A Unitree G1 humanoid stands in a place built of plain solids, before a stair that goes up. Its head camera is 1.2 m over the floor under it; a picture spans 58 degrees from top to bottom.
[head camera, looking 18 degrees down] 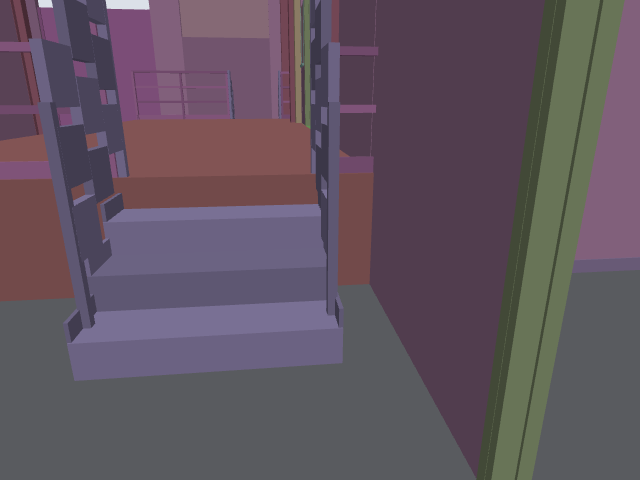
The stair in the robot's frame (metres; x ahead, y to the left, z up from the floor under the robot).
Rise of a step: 0.19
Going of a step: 0.30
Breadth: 1.22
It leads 7 degrees to the left of straight ahead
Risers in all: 4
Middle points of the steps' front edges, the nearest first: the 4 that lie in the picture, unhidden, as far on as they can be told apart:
1.72 0.50 0.19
2.01 0.53 0.38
2.31 0.56 0.57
2.61 0.60 0.76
